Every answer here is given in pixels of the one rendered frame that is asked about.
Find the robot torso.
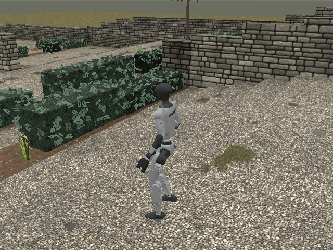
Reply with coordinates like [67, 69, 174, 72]
[157, 104, 176, 157]

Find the robot left forearm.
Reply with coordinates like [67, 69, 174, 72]
[144, 134, 163, 161]

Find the left robot hand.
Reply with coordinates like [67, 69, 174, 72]
[136, 158, 149, 173]

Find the robot left upper arm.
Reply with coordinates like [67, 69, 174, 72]
[153, 109, 165, 141]

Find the right robot shin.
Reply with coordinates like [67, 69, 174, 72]
[156, 171, 172, 197]

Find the robot right upper arm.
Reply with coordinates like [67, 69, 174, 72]
[170, 101, 181, 126]

